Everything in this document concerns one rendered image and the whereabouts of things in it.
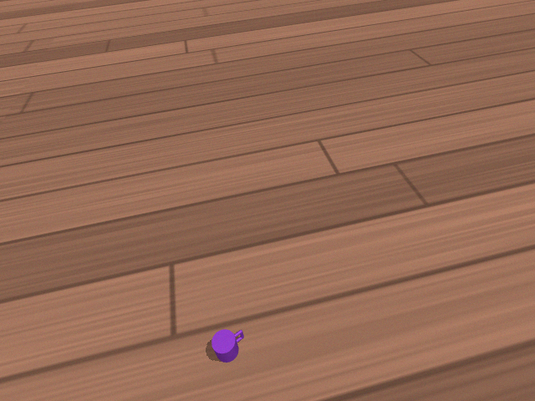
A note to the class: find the mug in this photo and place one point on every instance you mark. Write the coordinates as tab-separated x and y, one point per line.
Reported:
224	343

